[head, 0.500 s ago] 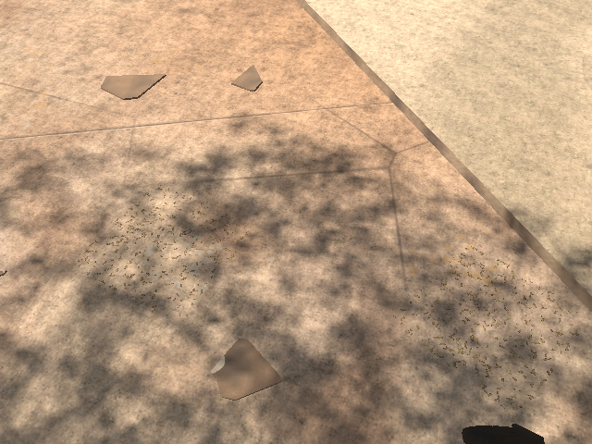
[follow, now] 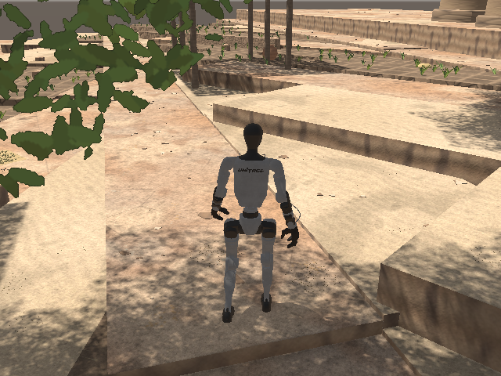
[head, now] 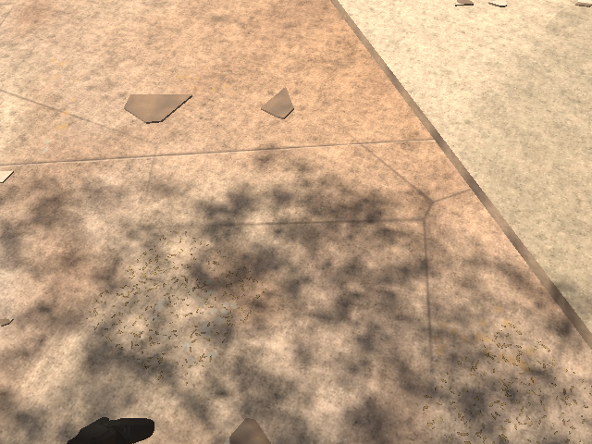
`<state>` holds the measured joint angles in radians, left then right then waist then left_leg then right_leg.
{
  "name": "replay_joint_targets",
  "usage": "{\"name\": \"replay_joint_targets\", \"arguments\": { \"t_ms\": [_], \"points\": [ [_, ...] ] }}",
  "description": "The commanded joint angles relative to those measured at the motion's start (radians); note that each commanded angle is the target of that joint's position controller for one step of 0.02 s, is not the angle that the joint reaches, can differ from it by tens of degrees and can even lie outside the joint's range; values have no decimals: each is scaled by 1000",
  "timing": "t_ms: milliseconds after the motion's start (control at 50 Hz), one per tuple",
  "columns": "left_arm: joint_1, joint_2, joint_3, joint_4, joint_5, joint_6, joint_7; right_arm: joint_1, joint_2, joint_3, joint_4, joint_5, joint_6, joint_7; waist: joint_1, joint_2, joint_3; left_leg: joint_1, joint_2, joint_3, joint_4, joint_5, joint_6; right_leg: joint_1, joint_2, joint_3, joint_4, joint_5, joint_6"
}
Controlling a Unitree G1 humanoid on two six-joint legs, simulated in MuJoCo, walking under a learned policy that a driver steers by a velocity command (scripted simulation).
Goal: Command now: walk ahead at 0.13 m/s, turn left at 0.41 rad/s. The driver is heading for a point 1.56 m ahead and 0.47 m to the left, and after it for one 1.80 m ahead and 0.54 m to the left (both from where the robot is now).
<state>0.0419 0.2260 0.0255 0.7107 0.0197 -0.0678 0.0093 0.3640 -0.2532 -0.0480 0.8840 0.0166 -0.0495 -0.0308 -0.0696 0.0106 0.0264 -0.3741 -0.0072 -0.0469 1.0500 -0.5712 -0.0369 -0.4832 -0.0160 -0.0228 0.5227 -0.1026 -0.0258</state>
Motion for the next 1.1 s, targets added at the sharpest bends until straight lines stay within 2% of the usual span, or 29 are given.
{"name": "replay_joint_targets", "arguments": {
  "t_ms": [20,60,100,180,240,280,320,340,360,380,400,420,440,460,480,520,620,700,740,760,780,800,820,840,860,900,960,1000,1100],
  "points": [
    [86,96,32,-35,-15,11,18,42,-101,-41,-68,-1,38,-18,58,-125,-203,-295,80,-14,230,47,-35,383,-318,283,-194,201,-219],
    [49,107,38,-20,9,13,20,37,-71,-46,-92,-2,67,-25,31,-154,-136,-203,85,10,201,113,-40,210,-271,179,-263,103,-210],
    [47,120,46,-8,13,10,26,12,-55,-46,-119,-4,76,-26,30,-150,-119,-199,87,24,123,155,-37,192,-270,119,-287,108,-226],
    [32,168,66,-2,0,19,41,-82,-52,-37,-178,-7,80,-3,45,-126,-137,-136,106,40,-83,242,-22,213,-296,49,-294,104,-237],
    [38,198,77,8,-8,34,38,-125,-82,-40,-209,-4,87,15,56,-133,-135,-66,93,74,-195,265,-3,227,-315,13,-282,83,-225],
    [54,211,83,17,-19,43,33,-144,-95,-44,-231,-6,92,27,61,-137,-128,-38,85,90,-276,252,20,265,-332,7,-252,72,-206],
    [48,214,87,24,-37,53,34,-121,-96,-49,-233,-9,92,40,35,-128,-129,51,58,125,-441,324,57,275,-319,-27,-179,43,-155],
    [81,194,84,39,-42,58,34,-95,-112,-59,-226,-14,92,39,32,-102,-128,122,34,120,-523,374,86,247,-287,-57,-111,-16,-105],
    [132,152,77,59,-33,64,30,-56,-169,-78,-222,-18,90,30,37,22,-110,213,84,7,-638,535,133,154,-215,-127,50,-136,-25],
    [135,96,61,21,13,65,20,-52,-286,-101,-254,-25,91,9,79,338,-90,338,345,-349,-664,869,266,-141,-61,-208,380,-514,85],
    [21,134,73,-22,11,61,29,-43,-285,-96,-277,-52,71,14,7,289,-113,258,407,-459,-715,819,397,-238,10,-25,567,-582,94],
    [-10,156,83,-28,-12,64,32,-69,-256,-89,-281,-56,52,19,15,191,-111,243,350,-376,-722,745,365,-253,-5,39,642,-498,78],
    [17,152,86,-15,-20,67,36,-134,-237,-86,-291,-38,40,16,54,150,-105,232,294,-309,-712,695,304,-262,-16,64,639,-399,66],
    [39,158,91,4,-11,71,44,-184,-201,-75,-306,-19,39,12,72,114,-117,223,263,-274,-702,675,263,-250,-24,76,635,-341,69],
    [53,162,95,4,-2,72,48,-217,-187,-68,-316,-11,42,7,89,118,-126,185,244,-245,-694,712,254,-212,-15,72,649,-298,76],
    [66,145,92,-4,-8,67,46,-211,-167,-59,-328,-18,44,0,97,115,-160,177,217,-229,-685,746,259,-166,6,71,644,-250,84],
    [39,97,65,-18,-18,66,37,-181,-163,-57,-327,-18,51,-11,58,136,-169,211,213,-239,-670,660,263,-76,2,67,374,-234,98],
    [50,113,64,-26,-28,64,20,-184,-163,-52,-324,-23,60,1,38,158,-140,165,222,-288,-655,644,278,49,10,43,232,-279,85],
    [76,102,60,-23,-29,57,11,-202,-149,-43,-322,-16,64,2,58,148,-126,155,207,-300,-624,660,262,124,16,29,83,-223,67],
    [107,89,57,-14,-25,51,5,-212,-134,-36,-319,-9,66,1,84,136,-119,127,182,-288,-606,640,234,207,21,16,-66,-102,51],
    [124,106,59,-13,-12,47,2,-182,-115,-31,-312,-10,62,-1,84,106,-122,82,149,-279,-592,556,187,299,-13,54,-138,15,29],
    [153,170,69,-23,10,45,5,-159,-75,-19,-317,-29,55,-1,63,-32,-153,9,71,-207,-473,379,122,393,-165,200,-154,196,-20],
    [98,194,69,-15,13,47,5,-129,-56,-18,-330,-33,45,5,-10,-240,-121,-47,-29,-78,-446,164,64,326,-270,303,-153,261,-143],
    [44,118,51,-43,11,42,3,-170,-100,-26,-324,-44,40,5,21,-229,-116,17,7,-57,-431,139,26,253,-284,327,-187,165,-192],
    [19,100,46,-50,9,39,3,-200,-114,-35,-322,-37,40,6,26,-194,-102,38,10,-48,-450,204,20,251,-232,284,-181,94,-162],
    [39,125,51,-45,-7,31,4,-235,-82,-31,-322,-44,52,4,46,-173,-89,86,20,-54,-522,348,14,247,-167,229,-162,-1,-98],
    [86,103,40,-37,0,32,7,-200,-68,-28,-310,-35,55,12,54,-107,-59,132,29,-64,-548,384,40,189,-105,163,-169,-180,-42],
    [86,98,38,-43,-2,35,10,-197,-65,-30,-301,-34,47,14,60,-61,-31,108,33,-70,-564,377,52,190,-83,138,-151,-223,-30],
    [107,81,36,-46,-7,36,10,-185,-51,-31,-289,-34,28,13,74,19,-56,104,44,-90,-579,420,48,227,-52,99,-93,-161,-27]
  ]
}}
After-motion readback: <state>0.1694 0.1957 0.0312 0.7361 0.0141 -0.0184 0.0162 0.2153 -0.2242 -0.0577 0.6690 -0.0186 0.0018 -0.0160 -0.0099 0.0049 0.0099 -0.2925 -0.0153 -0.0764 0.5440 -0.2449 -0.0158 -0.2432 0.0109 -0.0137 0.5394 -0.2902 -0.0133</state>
